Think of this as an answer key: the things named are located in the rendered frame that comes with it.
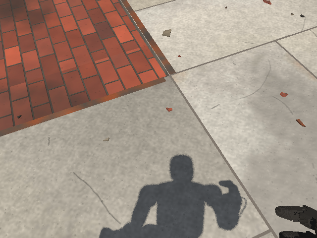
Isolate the right robot hand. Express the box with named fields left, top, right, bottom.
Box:
left=275, top=205, right=317, bottom=238

